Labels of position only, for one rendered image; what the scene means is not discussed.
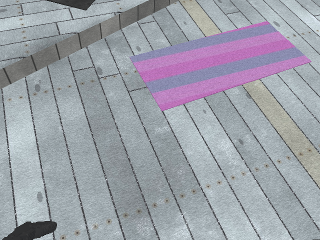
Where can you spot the left robot hand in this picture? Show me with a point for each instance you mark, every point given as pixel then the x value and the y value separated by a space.
pixel 30 231

